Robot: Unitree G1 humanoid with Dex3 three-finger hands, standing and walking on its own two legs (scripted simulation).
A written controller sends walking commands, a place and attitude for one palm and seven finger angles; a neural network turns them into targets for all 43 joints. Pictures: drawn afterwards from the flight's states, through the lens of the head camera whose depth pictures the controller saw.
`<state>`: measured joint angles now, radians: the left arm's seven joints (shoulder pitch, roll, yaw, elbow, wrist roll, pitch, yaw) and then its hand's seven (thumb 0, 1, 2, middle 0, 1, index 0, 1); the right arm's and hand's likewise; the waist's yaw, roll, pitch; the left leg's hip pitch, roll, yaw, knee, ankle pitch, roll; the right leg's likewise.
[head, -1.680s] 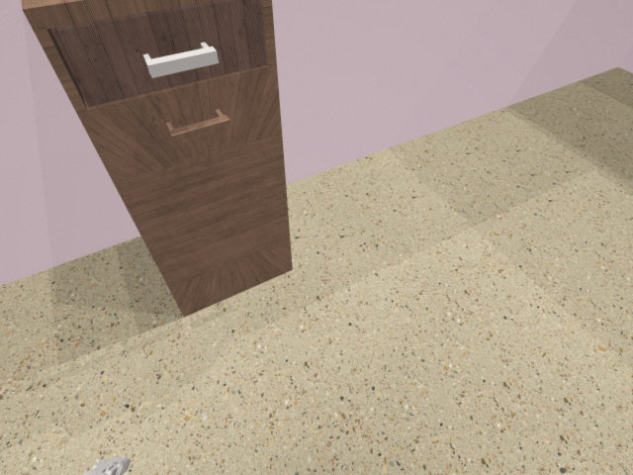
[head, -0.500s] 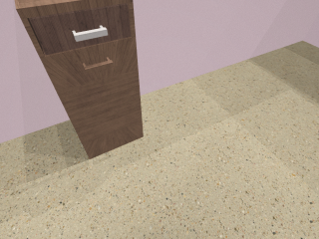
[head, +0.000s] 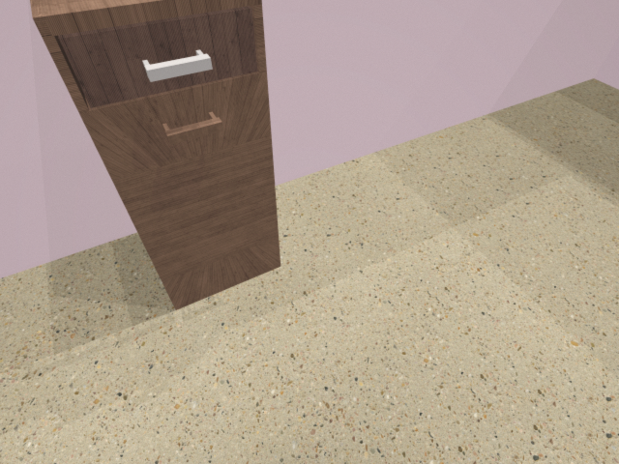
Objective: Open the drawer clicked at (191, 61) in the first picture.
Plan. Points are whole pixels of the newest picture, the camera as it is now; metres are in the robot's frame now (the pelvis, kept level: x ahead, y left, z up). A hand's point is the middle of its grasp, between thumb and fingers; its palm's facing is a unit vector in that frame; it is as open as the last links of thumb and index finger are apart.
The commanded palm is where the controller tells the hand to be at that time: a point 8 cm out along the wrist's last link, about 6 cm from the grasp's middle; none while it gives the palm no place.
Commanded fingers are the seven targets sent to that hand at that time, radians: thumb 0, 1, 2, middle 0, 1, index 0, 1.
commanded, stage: look at it before walking up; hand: left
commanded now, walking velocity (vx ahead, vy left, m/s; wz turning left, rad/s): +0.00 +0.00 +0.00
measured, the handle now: (176, 63) +0.83 +0.34 +0.12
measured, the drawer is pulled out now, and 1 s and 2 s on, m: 0.00 0.00 0.00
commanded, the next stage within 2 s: walk to a spot facing it in 0.06 s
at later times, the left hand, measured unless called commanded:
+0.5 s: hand out of the picture +0.06 +0.20 -0.18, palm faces -0.13 -0.95 -0.28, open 7.3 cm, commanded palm none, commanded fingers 0.00 0.90 0.90 -0.20 -0.30 -0.20 -0.30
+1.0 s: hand out of the picture +0.07 +0.15 -0.16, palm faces -0.28 -0.93 -0.24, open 7.3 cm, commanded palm none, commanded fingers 0.00 0.90 0.90 -0.20 -0.30 -0.20 -0.30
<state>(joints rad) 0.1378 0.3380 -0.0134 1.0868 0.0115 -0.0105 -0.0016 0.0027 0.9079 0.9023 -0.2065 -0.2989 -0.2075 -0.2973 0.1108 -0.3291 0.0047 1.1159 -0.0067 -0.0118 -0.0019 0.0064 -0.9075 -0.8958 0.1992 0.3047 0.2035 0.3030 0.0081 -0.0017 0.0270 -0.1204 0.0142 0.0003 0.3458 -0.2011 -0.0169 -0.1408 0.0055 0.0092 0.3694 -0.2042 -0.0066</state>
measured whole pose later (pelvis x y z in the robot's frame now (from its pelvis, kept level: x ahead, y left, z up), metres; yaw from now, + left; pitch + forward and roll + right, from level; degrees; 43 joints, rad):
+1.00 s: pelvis -0.01 -0.03 +0.00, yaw -23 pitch +2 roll +1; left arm 0.34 0.19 0.05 0.95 0.02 -0.01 -0.01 0.00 0.91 0.90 -0.21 -0.30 -0.21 -0.30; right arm 0.16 -0.27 -0.07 0.94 -0.03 0.04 0.00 0.01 -0.91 -0.90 0.19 0.30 0.20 0.30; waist 0.06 0.01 -0.01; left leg -0.44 0.05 -0.03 0.92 -0.33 -0.07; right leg -0.24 0.13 0.17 0.36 -0.13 -0.08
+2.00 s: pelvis +0.26 -0.20 -0.01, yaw -59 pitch +1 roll -1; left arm 0.24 0.21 0.06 0.98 0.02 -0.04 -0.01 0.00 0.91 0.90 -0.21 -0.30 -0.21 -0.30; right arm 0.15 -0.17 -0.05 0.89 -0.02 -0.03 -0.01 0.01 -0.91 -0.90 0.19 0.30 0.20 0.30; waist -0.01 0.01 0.06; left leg -0.63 0.19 0.02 0.99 -0.26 -0.09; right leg -0.21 0.08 -0.01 0.50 -0.30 -0.08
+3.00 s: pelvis +0.36 -0.27 -0.02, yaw -44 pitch +0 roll +0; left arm 0.25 0.21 0.06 0.95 0.03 0.02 0.02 0.00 0.91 0.90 -0.21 -0.30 -0.21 -0.30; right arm 0.14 -0.24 -0.08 0.93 -0.02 0.06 0.02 0.01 -0.91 -0.90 0.19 0.30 0.20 0.30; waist 0.02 -0.02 0.08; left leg -0.34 0.07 0.12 0.68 -0.33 -0.06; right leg -0.22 -0.18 -0.34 0.65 -0.38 0.02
